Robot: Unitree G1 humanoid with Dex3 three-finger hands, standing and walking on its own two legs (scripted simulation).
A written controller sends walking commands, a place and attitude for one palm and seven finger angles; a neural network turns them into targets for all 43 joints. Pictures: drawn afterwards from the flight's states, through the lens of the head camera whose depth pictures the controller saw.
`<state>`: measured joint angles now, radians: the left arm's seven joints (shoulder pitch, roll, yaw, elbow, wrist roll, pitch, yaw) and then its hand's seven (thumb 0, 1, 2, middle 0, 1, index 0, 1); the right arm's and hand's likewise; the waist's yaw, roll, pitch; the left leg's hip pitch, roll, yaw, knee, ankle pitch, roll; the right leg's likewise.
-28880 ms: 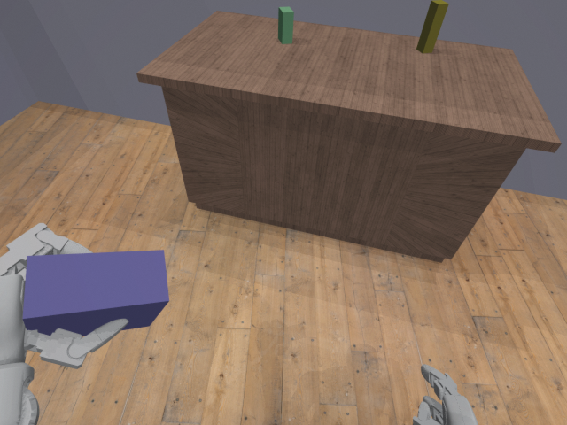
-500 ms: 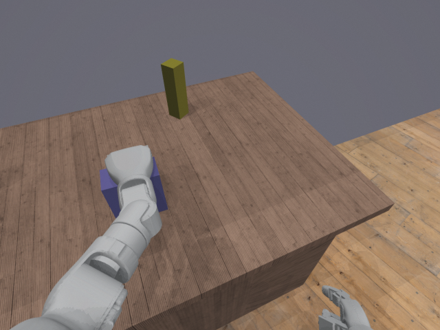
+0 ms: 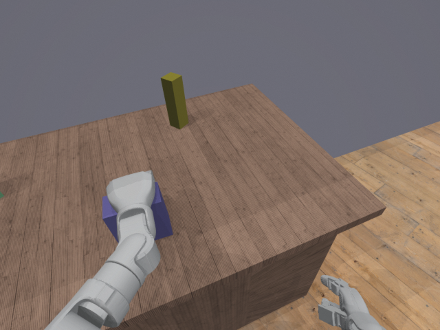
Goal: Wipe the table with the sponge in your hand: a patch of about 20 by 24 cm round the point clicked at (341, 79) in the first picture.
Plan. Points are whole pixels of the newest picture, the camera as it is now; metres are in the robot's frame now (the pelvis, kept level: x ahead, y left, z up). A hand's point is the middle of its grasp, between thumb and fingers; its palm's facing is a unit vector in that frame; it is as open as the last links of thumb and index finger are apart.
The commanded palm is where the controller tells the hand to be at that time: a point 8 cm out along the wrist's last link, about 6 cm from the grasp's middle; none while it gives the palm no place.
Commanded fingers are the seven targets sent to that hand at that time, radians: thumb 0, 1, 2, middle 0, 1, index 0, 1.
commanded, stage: wipe back along the third lane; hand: left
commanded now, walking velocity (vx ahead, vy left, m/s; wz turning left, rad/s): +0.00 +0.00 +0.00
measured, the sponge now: (142, 222) +0.33 +0.21 +0.00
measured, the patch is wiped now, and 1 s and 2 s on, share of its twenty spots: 1.00 1.00 1.00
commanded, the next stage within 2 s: slide back across to the middle lane in 0.50 s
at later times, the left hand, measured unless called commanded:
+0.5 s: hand (148, 225) +0.30 +0.18 +0.04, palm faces -0.01 -0.04 -1.00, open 9.6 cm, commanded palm +0.25 +0.15 +0.07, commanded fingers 0.00 0.10 1.30 -1.20 -1.60 -1.20 -1.60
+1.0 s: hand (142, 228) +0.29 +0.19 +0.05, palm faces +0.01 -0.14 -0.99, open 9.6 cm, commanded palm +0.24 +0.20 +0.09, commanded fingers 0.00 0.10 1.30 -1.20 -1.60 -1.20 -1.60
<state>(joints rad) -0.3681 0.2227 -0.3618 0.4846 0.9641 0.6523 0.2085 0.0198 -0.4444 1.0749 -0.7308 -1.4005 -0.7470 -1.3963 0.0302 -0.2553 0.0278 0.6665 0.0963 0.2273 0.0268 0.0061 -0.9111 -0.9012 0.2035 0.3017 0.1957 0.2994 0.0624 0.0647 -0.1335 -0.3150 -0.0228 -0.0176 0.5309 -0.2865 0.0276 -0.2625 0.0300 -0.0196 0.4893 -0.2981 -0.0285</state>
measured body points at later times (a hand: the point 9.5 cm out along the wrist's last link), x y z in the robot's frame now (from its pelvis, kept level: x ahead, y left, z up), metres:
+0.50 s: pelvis -0.02 -0.02 +0.00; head -0.05 -0.06 +0.45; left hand +0.29 +0.18 +0.10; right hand +0.20 -0.24 -0.09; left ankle -0.01 +0.10 -0.74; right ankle -0.03 -0.11 -0.74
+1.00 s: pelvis -0.01 -0.03 +0.00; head -0.04 -0.06 +0.45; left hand +0.28 +0.19 +0.10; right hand +0.23 -0.25 -0.08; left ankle -0.01 +0.10 -0.74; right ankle -0.03 -0.11 -0.74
